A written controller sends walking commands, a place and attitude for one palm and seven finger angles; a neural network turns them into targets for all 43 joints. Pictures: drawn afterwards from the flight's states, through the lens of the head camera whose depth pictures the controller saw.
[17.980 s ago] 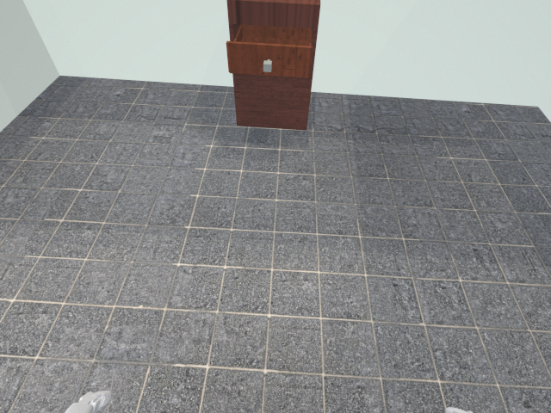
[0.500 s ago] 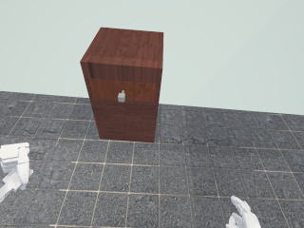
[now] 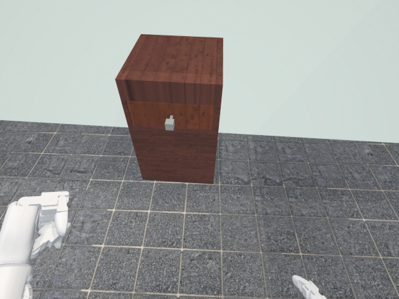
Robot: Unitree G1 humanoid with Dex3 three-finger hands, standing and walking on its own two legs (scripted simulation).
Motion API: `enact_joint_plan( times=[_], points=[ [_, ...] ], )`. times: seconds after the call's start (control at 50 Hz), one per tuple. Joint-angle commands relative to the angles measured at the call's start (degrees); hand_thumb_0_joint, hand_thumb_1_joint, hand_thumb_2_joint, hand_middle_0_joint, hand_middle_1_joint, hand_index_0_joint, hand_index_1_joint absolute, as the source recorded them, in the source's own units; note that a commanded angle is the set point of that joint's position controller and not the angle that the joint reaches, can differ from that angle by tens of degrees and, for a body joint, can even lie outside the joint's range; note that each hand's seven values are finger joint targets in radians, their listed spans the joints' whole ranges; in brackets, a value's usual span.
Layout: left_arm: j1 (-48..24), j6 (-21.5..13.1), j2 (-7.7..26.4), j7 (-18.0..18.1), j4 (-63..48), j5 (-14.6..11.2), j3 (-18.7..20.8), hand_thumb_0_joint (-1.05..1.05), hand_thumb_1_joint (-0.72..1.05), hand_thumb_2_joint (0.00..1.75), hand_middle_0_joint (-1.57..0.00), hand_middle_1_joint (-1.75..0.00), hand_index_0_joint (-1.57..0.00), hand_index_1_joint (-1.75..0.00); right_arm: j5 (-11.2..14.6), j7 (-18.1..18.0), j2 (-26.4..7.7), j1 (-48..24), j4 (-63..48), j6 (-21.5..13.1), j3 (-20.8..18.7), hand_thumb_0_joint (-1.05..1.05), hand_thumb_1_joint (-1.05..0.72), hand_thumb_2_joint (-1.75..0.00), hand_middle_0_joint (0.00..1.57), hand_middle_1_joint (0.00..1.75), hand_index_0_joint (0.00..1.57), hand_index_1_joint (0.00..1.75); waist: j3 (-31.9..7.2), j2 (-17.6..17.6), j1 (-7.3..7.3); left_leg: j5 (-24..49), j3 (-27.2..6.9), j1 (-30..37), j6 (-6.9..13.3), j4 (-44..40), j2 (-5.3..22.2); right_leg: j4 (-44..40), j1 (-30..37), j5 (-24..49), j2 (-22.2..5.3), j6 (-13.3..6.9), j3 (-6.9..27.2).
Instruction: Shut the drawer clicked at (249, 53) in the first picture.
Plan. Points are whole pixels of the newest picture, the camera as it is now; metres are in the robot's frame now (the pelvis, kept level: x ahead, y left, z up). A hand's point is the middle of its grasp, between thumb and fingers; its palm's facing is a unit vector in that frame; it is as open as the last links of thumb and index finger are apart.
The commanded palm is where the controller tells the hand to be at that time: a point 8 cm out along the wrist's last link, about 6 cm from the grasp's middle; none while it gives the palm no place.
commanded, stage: let the arm hang, fingers relaxed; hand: left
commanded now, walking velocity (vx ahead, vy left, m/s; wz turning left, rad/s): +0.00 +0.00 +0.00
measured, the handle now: (170, 121) +0.86 +0.17 -0.24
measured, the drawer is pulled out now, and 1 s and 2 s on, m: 0.00 0.00 0.00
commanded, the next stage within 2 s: look to check the result in 1.04 s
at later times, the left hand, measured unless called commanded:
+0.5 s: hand out of the picture +0.00 +0.20 -0.16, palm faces +0.00 -0.97 -0.23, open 5.1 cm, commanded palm none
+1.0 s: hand out of the picture +0.00 +0.16 -0.16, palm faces -0.01 -0.99 -0.16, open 7.4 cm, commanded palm none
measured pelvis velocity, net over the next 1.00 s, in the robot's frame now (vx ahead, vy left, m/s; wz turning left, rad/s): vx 0.01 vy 0.00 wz -0.03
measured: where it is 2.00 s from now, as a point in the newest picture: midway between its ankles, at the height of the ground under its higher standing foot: outside the picture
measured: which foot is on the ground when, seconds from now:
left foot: down 0.00-1.00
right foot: down 0.00-1.00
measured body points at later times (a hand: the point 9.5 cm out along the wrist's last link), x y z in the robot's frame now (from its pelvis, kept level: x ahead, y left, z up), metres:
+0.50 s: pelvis +0.01 +0.01 +0.01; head +0.04 +0.01 +0.46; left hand +0.00 +0.25 -0.14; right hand +0.03 -0.22 -0.14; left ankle +0.02 +0.09 -0.73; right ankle -0.01 -0.11 -0.73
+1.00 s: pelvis +0.01 +0.00 +0.02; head +0.02 +0.00 +0.47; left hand +0.00 +0.21 -0.15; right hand -0.03 -0.19 -0.15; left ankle +0.02 +0.09 -0.73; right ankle -0.01 -0.11 -0.73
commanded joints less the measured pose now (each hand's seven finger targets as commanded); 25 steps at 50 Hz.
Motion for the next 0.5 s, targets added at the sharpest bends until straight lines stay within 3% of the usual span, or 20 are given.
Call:
enact_joint_plan(
  times=[0.0,0.04,0.06,0.08,0.14,0.18,0.2,0.22,0.24,0.28,0.32,0.36,0.48],
  points=[
    [-3.57,9.05,-4.46,-3.86,27.87,1.2,-8.41,0.0,0.9,0.9,-1.24,-1.43,-1.24,-1.43,-0.66,0.9,-6.82,1.72,-1.04,2.41,-3.34,0.0,-0.9,-0.9,0.2,0.3,0.2,0.3,-3.57,-9.08,-0.95,7.04,-7.36,3.29,2.08,-2.97,4.91,1.46,-4.7,4.31,-6.8,-1.77,4.25],
    [-5.97,9.14,-4.67,-3.91,33.28,1.15,-9.12,0.0,0.9,0.9,-1.16,-1.34,-1.16,-1.34,-1.5,0.03,-8.53,-0.18,-1.57,2.6,-2.9,0.0,-0.9,-0.9,0.2,0.3,0.2,0.3,-2.57,-13.37,0.42,13.06,-10.94,0.98,4.01,-5.62,6.4,0.9,-0.19,9.51,-5.82,-0.85,5.35],
    [-7.71,9.4,-4.08,-3.8,36.64,1.14,-9.19,0.0,0.9,0.9,-1.12,-1.3,-1.12,-1.3,-1.62,-0.2,-8.26,-0.5,-0.76,2.7,-2.77,0.0,-0.9,-0.9,0.2,0.3,0.2,0.3,-2.13,-12.8,0.53,16.36,-11.62,0.85,4.17,-7.09,6.2,0.73,1.76,11.88,-6.03,-0.55,5.36],
    [-8.75,9.54,-3.83,-3.67,40.4,0.97,-9.33,0.0,0.9,0.9,-1.08,-1.25,-1.08,-1.25,-1.72,-0.47,-8.33,-0.95,0.44,2.85,-2.66,0.0,-0.9,-0.9,0.2,0.3,0.2,0.3,-1.81,-11.21,0.87,18.82,-11.04,1.54,3.87,-7.98,5.89,-0.02,3.25,13.76,-6.06,-0.47,6.0],
    [-9.67,9.41,-3.02,-3.31,51.28,0.2,-10.15,0.0,0.9,0.9,-0.96,-1.12,-0.96,-1.12,-1.49,-0.89,-7.22,-1.22,4.37,3.18,-1.96,0.0,-0.9,-0.9,0.2,0.3,0.2,0.3,0.53,1.76,1.49,22.95,-8.73,4.53,2.85,-11.53,5.05,-2.19,4.15,13.23,-5.76,-0.72,6.92],
    [-9.28,9.0,-2.65,-3.12,57.67,-0.2,-10.72,0.0,0.9,0.9,-0.88,-1.04,-0.88,-1.04,-1.04,-1.2,-6.31,-0.18,6.89,3.33,-1.62,0.0,-0.9,-0.9,0.2,0.3,0.2,0.3,-0.37,5.61,1.37,22.19,-7.32,7.41,2.44,-12.59,4.69,-4.55,5.33,12.43,-5.86,-0.95,7.12],
    [-9.29,8.86,-2.42,-3.08,60.11,-0.2,-10.93,0.0,0.9,0.9,-0.84,-0.99,-0.84,-0.99,-0.78,-1.38,-6.36,0.4,7.76,3.45,-1.63,0.0,-0.9,-0.9,0.2,0.3,0.2,0.3,-0.69,4.66,1.17,22.35,-7.48,8.8,2.42,-12.73,5.02,-5.54,5.52,12.24,-5.65,-0.97,6.97],
    [-8.48,8.71,-4.45,-2.87,61.56,-0.29,-10.44,0.0,0.9,0.9,-0.8,-0.95,-0.8,-0.95,-1.0,-1.56,-5.24,1.12,8.56,3.6,-1.85,0.0,-0.9,-0.9,0.2,0.3,0.2,0.3,-2.01,7.9,1.29,21.13,-7.2,9.81,2.51,-13.26,5.25,-6.8,6.21,11.81,-5.97,-1.03,6.57],
    [-8.76,8.75,-4.2,-2.87,63.28,-0.38,-10.79,0.0,0.9,0.9,-0.76,-0.91,-0.76,-0.91,-0.91,-1.64,-4.86,1.43,9.44,3.77,-1.79,0.0,-0.9,-0.9,0.2,0.3,0.2,0.3,-2.42,9.8,1.08,19.5,-7.14,10.49,2.55,-14.11,5.29,-7.47,6.71,10.63,-5.8,-1.15,6.41],
    [-9.18,8.76,-3.9,-3.07,66.54,-0.49,-11.41,0.0,0.9,0.9,-0.68,-0.82,-0.68,-0.82,-0.66,-1.77,-4.75,2.01,11.08,3.97,-1.73,0.0,-0.9,-0.9,0.2,0.3,0.2,0.3,-2.39,8.39,1.1,17.34,-7.28,11.24,2.69,-15.34,5.58,-8.86,7.18,9.56,-5.69,-1.15,6.05],
    [-9.83,8.61,-4.15,-3.09,69.18,-0.42,-11.84,0.0,0.9,0.9,-0.6,-0.73,-0.6,-0.73,-0.39,-1.89,-5.03,3.14,12.46,4.13,-1.98,0.0,-0.9,-0.9,0.2,0.3,0.2,0.3,-1.4,1.58,0.66,16.42,-7.37,12.03,2.72,-15.64,6.03,-10.44,6.82,10.07,-5.92,-1.16,6.09],
    [-10.02,8.59,-4.51,-3.03,71.72,-0.5,-12.35,0.0,0.9,0.9,-0.52,-0.65,-0.52,-0.65,-0.3,-1.99,-4.94,3.79,14.15,4.24,-1.96,0.0,-0.9,-0.9,0.2,0.3,0.2,0.3,0.19,-1.05,0.46,15.7,-7.04,12.66,2.6,-16.18,5.78,-11.43,6.11,10.55,-6.26,-1.21,6.25],
    [-8.67,8.55,-5.89,-2.64,77.19,-0.53,-13.13,0.0,0.9,0.9,-0.28,-0.39,-0.28,-0.39,-0.18,-2.13,-3.93,4.96,18.37,4.36,-1.72,0.0,-0.9,-0.9,0.2,0.3,0.2,0.3,3.55,-2.93,0.39,12.02,-6.39,13.57,2.57,-18.74,5.73,-13.25,4.22,8.05,-6.45,-1.12,6.87]
  ],
)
